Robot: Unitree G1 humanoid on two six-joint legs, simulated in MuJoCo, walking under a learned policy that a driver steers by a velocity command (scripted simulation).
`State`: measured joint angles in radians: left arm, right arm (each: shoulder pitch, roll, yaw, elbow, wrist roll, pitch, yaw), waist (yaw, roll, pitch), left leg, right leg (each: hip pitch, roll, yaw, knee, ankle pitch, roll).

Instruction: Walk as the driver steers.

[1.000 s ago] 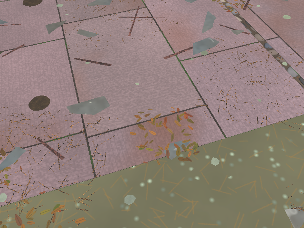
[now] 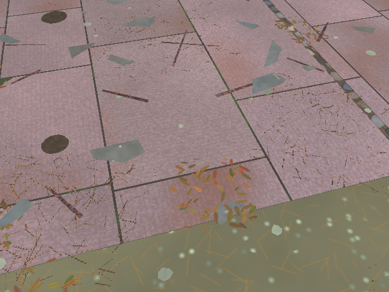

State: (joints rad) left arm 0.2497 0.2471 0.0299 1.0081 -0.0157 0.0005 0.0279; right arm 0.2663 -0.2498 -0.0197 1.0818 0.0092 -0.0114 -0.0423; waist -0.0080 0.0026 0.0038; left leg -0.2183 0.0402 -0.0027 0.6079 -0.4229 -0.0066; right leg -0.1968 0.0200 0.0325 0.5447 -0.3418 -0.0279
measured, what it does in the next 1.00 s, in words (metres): walks ahead: right foot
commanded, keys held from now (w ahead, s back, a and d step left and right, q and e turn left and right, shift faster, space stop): w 0.54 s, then w+q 0.46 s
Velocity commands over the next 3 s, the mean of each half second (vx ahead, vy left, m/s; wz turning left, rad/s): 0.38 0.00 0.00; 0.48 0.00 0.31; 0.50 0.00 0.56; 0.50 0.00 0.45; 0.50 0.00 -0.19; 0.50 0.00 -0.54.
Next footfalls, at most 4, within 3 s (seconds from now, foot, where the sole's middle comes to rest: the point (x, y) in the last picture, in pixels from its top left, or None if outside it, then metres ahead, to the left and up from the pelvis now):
0.54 right None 0.40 -0.10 -0.77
1.08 left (155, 253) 0.68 0.17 -0.77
1.58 right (178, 179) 1.02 0.09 -0.77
2.08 left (90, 171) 1.07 0.48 -0.77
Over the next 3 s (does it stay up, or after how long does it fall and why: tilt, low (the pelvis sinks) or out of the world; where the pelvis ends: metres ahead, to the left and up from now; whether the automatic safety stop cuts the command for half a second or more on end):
stays up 1.45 0.55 0.01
